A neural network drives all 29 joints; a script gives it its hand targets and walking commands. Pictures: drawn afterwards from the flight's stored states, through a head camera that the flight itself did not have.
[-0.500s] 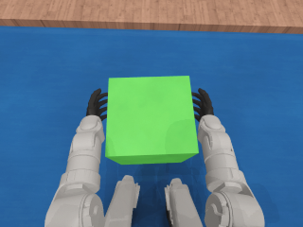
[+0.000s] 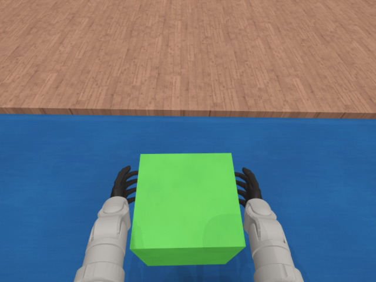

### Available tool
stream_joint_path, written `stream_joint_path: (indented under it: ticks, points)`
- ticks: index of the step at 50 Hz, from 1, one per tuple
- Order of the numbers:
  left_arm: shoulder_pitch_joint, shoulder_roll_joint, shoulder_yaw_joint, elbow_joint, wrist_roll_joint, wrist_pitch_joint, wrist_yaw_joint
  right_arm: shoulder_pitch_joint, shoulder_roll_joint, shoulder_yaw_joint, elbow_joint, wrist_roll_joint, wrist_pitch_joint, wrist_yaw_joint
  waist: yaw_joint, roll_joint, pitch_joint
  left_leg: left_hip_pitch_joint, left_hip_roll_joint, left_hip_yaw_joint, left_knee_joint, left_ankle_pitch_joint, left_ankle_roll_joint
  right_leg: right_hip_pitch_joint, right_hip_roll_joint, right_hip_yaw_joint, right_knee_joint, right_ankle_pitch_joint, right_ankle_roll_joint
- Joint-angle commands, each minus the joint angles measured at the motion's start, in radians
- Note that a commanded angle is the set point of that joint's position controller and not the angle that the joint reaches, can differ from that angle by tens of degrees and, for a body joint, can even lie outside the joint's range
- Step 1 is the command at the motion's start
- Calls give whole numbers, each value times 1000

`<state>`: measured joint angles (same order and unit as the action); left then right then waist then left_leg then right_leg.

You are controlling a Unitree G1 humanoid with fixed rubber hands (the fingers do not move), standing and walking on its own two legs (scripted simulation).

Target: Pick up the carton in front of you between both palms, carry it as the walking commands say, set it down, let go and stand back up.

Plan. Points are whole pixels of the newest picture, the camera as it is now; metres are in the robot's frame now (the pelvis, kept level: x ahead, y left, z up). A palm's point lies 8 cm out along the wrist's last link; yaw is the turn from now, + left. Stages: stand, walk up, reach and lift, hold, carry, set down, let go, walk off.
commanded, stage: reach and lift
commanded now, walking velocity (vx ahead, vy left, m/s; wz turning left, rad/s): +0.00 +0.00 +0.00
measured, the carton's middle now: (186, 213) +0.32 +0.01 -0.09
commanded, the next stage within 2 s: hold in 1.30 s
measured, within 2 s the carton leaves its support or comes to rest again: neither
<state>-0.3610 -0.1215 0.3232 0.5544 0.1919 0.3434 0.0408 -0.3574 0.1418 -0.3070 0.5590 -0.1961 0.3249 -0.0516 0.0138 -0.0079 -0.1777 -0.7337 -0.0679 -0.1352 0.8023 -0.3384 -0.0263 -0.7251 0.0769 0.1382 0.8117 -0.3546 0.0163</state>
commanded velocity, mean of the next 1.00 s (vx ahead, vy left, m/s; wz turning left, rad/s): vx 0.00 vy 0.00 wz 0.00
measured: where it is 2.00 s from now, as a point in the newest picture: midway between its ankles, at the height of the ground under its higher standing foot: outside the picture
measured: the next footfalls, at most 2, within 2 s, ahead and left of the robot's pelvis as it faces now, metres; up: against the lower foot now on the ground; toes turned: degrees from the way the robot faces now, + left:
none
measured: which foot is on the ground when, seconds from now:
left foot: down 0.00-1.00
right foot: down 0.00-1.00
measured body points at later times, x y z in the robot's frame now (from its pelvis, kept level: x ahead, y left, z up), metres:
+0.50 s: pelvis +0.00 +0.00 +0.04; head -0.03 +0.01 +0.49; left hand +0.31 +0.16 +0.05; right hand +0.31 -0.15 +0.05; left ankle +0.03 +0.13 -0.70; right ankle +0.02 -0.13 -0.70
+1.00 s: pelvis +0.01 +0.00 +0.04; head -0.02 +0.00 +0.49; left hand +0.32 +0.16 +0.07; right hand +0.32 -0.15 +0.07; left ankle +0.03 +0.13 -0.70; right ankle +0.02 -0.13 -0.70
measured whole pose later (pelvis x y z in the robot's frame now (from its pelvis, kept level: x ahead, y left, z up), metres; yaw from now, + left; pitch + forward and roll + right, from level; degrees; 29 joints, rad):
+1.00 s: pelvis +0.01 +0.00 +0.04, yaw +0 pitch -4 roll +0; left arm -0.28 -0.16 0.26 0.33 0.28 0.65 0.00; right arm -0.28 0.16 -0.26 0.33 -0.28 0.64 0.01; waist 0.00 0.00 0.00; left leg -0.12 -0.04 -0.13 0.39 -0.20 -0.01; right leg -0.11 0.04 0.14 0.40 -0.21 0.01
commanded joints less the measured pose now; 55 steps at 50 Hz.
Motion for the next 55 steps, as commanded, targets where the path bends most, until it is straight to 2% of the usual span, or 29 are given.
stream_joint_path:
  ticks: [1, 11, 16, 21, 25, 31, 55]
  points:
    - [-444, -1013, -603, 5, -137, 20, -249, -455, 1007, 588, 7, 126, 25, 247, 3, 9, -391, 371, -40, 51, -161, 345, 13, 327, 35, -45, -174, 343, -9]
    - [-355, -1004, -664, -140, -162, 177, -266, -347, 990, 636, -144, 158, 186, 271, -16, 9, -169, 595, -27, 50, -367, 371, 11, 554, 17, -48, -380, 380, -5]
    - [-360, -978, -598, -131, -132, 235, -275, -355, 969, 573, -136, 129, 248, 286, -9, 7, -25, 590, -23, 63, -422, 240, 14, 565, 11, -58, -435, 250, -8]
    - [-447, -991, -551, -111, -114, 243, -289, -450, 976, 534, -117, 110, 254, 304, -7, 10, 1, 592, -19, 72, -425, 146, 17, 550, 9, -68, -439, 151, -12]
    - [-510, -1013, -572, -130, -126, 238, -294, -509, 991, 551, -134, 120, 247, 308, -12, 9, -57, 615, -19, 73, -415, 162, 17, 569, 11, -71, -429, 166, -13]
    - [-512, -1014, -578, -130, -127, 245, -295, -514, 982, 551, -135, 118, 253, 308, -16, 10, -74, 636, -20, 76, -425, 167, 14, 587, 13, -74, -438, 171, -13]
    - [-360, -964, -625, -279, -160, 300, -280, -351, 955, 603, -278, 153, 315, 291, -13, 4, -75, 719, -33, 67, -468, 379, 7, 693, 20, -61, -475, 399, 3]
